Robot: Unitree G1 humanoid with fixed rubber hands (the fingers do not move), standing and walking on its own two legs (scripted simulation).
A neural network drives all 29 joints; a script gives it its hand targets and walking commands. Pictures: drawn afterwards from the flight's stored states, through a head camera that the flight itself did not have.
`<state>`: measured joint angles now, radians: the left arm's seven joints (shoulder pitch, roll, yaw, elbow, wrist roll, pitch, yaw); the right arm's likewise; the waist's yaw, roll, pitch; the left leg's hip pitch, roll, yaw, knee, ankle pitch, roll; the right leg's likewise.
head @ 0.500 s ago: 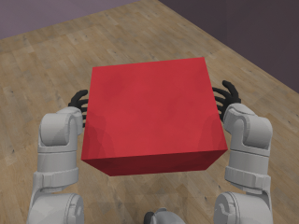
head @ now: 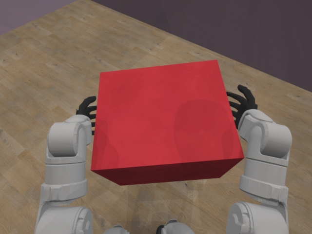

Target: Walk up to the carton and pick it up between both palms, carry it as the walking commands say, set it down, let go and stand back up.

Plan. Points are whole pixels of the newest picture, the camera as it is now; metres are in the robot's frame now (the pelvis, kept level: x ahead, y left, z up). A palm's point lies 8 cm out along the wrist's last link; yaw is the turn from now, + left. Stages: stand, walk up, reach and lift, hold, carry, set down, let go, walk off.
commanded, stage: carry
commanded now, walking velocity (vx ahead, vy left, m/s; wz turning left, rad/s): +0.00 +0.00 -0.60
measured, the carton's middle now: (163, 128) +0.39 -0.03 +0.03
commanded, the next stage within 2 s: none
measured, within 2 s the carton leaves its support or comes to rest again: neither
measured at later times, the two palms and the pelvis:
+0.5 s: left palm (141, 131) +0.34 +0.03 +0.10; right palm out of the picture +0.22 -0.33 +0.12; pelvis -0.05 -0.02 +0.00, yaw -18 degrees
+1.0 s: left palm (182, 150) +0.28 -0.06 +0.12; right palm out of the picture +0.06 -0.36 +0.13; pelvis -0.11 -0.01 +0.00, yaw -38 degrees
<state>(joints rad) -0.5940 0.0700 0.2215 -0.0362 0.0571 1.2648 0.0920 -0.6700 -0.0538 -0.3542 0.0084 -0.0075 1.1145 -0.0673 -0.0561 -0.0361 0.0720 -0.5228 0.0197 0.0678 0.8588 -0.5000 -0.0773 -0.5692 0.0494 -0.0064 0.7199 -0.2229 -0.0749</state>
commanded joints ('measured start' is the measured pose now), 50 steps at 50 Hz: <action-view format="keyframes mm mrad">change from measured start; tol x32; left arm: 1 -890 -896 -602 -300 -428 -104 -253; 50 -842 -1012 -594 -81 -491 -71 -294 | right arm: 1 -567 1041 783 -49 438 75 285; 50 -596 976 757 -63 341 105 268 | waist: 1 57 -122 -713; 4 50 308 -653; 12 47 338 -600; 15 70 -281 -595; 46 44 356 -554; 50 69 -255 -573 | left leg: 1 197 20 -18 -187 81 23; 9 457 383 -98 -317 723 173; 13 418 319 39 -138 596 74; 16 -199 51 17 252 -242 -31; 32 175 -33 -6 -181 -41 29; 36 526 464 -380 -498 331 281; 45 544 361 9 -266 751 129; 50 -187 74 34 242 -245 -58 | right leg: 1 403 -255 303 -155 406 -50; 4 -61 -22 -24 253 -262 93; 11 127 -29 -117 21 -206 72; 17 809 -349 392 -119 953 -116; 33 306 -192 282 -282 274 28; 38 -58 -83 7 384 -239 93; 44 61 -34 -131 -9 -201 91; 47 278 -69 -92 -285 -4 86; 50 702 -369 412 -175 927 -95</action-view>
